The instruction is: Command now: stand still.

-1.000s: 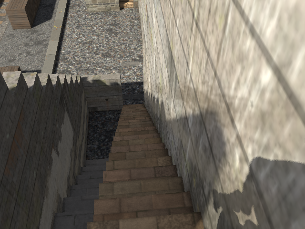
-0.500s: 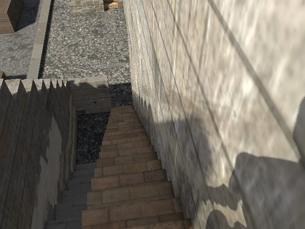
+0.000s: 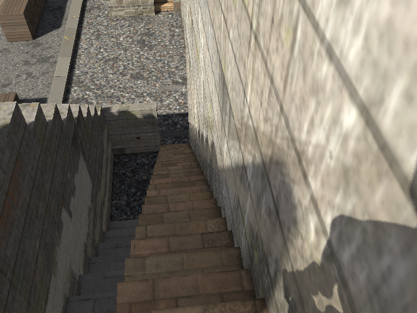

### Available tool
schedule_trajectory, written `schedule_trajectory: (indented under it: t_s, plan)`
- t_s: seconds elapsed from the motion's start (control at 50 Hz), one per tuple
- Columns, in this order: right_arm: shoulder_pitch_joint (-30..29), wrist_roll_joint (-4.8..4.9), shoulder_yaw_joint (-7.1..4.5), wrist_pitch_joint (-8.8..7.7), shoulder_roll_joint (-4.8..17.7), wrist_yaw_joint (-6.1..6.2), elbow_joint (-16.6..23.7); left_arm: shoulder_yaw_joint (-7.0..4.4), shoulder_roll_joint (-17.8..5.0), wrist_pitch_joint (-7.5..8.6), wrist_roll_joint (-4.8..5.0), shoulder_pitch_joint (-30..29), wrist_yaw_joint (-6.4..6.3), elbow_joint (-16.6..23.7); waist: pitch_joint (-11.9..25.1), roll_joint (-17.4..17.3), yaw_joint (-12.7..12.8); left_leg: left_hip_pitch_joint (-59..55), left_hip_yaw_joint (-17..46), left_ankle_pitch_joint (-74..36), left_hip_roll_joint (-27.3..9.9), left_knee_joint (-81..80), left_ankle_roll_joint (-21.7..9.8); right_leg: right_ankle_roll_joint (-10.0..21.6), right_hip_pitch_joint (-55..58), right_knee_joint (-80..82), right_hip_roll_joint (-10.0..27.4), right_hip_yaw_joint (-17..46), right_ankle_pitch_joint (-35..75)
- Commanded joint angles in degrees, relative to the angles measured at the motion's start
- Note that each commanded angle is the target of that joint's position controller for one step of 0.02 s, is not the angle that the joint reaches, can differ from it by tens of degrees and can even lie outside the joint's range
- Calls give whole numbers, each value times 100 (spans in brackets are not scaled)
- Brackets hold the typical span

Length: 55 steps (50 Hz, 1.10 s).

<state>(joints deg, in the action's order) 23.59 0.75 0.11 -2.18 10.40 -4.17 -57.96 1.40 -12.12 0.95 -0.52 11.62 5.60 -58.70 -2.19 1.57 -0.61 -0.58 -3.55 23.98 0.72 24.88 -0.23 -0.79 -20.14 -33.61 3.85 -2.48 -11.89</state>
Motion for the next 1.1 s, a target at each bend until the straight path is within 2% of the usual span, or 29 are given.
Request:
schedule_trajectory:
  t_s: [0.02,0.44,0.48,0.54,0.58,0.64,0.7,0.72,0.74,0.76,0.78,0.8,0.82,0.84,0.86,0.88,0.9,0.92,0.94,0.96,0.98,1.0,1.02,1.04,1.06,1.08,1.1]
  plan:
    - [595,-5,-79,-14,463,-9,22,-89,-509,56,-3,22,-4,150,-219,-90,-6,1418,143,-1372,-215,-668,22,97,1093,362,65,151,985]
    - [845,-3,-73,-9,277,-31,-227,-73,-341,77,-19,210,-17,-150,-320,-106,22,1641,120,-1245,-229,-709,0,57,1196,532,-5,165,881]
    - [948,2,-49,10,159,-34,-261,-74,-342,45,-18,339,-45,-240,-459,-87,22,1742,170,-310,-252,-936,-33,50,1149,693,50,226,194]
    - [902,-74,-122,-5,301,57,-148,-158,-485,63,-93,255,-127,-182,-651,-222,-20,1741,409,589,-450,-1176,-296,209,795,703,57,273,-526]
    - [888,-156,-161,-74,341,170,-102,-195,-425,133,-136,-8,-163,-11,-715,-415,-117,1526,661,549,-674,-1275,-609,313,404,483,-98,100,-615]
    - [779,-163,-188,-170,382,300,7,-220,-250,249,-183,-308,-191,247,-724,-579,-204,1168,860,-176,-944,-1264,-913,433,73,186,-295,-170,-251]
    - [682,-159,-234,-244,548,433,111,-290,-309,322,-219,-163,-244,397,-550,-555,-125,1113,653,-1307,-913,-835,-931,606,394,-35,-388,-299,-42]
    - [602,-211,-278,-279,667,493,126,-350,-403,344,-257,117,-275,411,-359,-515,-5,1263,486,-1909,-832,-420,-927,698,784,-118,-421,-301,31]
    - [493,-263,-283,-323,685,521,168,-402,-505,369,-265,567,-302,364,-113,-269,225,1696,247,-2565,-618,319,-795,881,1425,-79,-288,-36,359]
    - [295,-354,-283,-339,602,525,211,-506,-768,378,-313,1636,-359,119,290,316,643,2622,-52,-2354,-239,1685,-510,1384,2499,299,229,898,314]
    - [2,-451,-194,-368,229,473,319,-557,-979,402,-471,3173,-373,-214,730,1268,1283,4053,208,622,387,4046,-221,2383,3682,1344,1304,3010,290]
    - [-87,-407,-281,-498,329,437,395,-544,-1018,537,-581,3383,-388,-206,458,985,1192,4750,1198,1167,230,5816,-306,2626,3148,1844,1926,4027,-319]
    - [-262,-356,-298,-557,321,508,476,-513,-864,645,-533,2246,-439,83,16,237,741,4724,1479,481,-186,6125,-352,2490,2091,1889,2003,3564,-912]
    - [-471,-428,-279,-515,263,593,543,-393,-466,647,-448,1309,-498,342,-104,-108,426,4433,1276,14,-469,6038,-335,2270,1235,1791,1813,2992,-1118]
    - [-525,-492,-227,-426,57,654,613,-280,-147,627,-414,889,-559,507,-70,-221,218,4084,1220,-290,-616,5690,-301,2070,595,1765,1590,2440,-784]
    - [-390,-496,-161,-311,-157,697,600,-206,47,598,-476,617,-630,657,-128,-187,-31,3585,1274,-409,-811,5163,-200,1824,-37,1759,1431,1901,-346]
    - [-262,-420,-125,-229,-211,664,582,-240,-32,582,-472,535,-676,719,-197,-171,-160,3130,1066,-257,-866,4179,-47,1584,-370,1846,1182,1336,-229]
    - [-87,-340,-166,-176,-17,534,530,-332,-392,575,-368,733,-675,639,-249,-106,-176,2617,608,26,-663,3347,130,1446,-737,1929,901,838,-371]
    - [-34,-273,-201,-172,169,436,467,-450,-777,581,-319,995,-647,518,-299,100,-96,2286,233,248,-453,2954,267,1416,-899,2031,822,653,-705]
    - [-117,-232,-169,-220,158,325,465,-526,-1147,533,-360,1175,-563,521,-267,213,126,2056,-99,177,-117,2929,447,1343,-1179,2024,749,565,-997]
    - [-11,-261,-124,-253,97,294,392,-586,-1216,526,-475,1228,-478,502,-309,273,147,2112,12,-368,-123,2543,439,1363,-1093,1950,921,756,-1328]
    - [968,-348,-35,-358,-90,219,12,-604,-1173,520,-896,1048,-444,502,-283,416,-126,1243,187,-2126,-101,3870,387,1293,-1896,1396,943,633,-504]
    - [1381,-339,-86,-426,2,214,-88,-590,-1111,588,-857,588,-412,634,-45,318,-457,1069,108,-1965,-36,4005,334,1279,-1941,991,951,507,-18]
    - [1371,-321,-262,-491,417,290,89,-551,-903,694,-754,39,-428,811,128,307,-735,608,-97,-1905,47,3611,211,1043,-2118,243,737,206,497]
    - [1220,-229,-419,-528,767,392,231,-547,-986,743,-520,-262,-406,904,260,46,-979,346,-705,-919,425,2073,219,998,-1930,-801,345,-124,618]
    - [742,-115,-452,-597,993,618,368,-506,-525,675,-441,37,-405,764,292,-345,-670,472,-137,-1376,187,400,-221,731,-1518,-2309,204,-264,505]
    - [996,-197,-468,-698,1438,860,269,-314,217,641,-585,939,-259,693,689,-1542,-238,-333,2442,-5589,-1550,512,-1889,245,-2474,-4583,-446,-334,-1911]
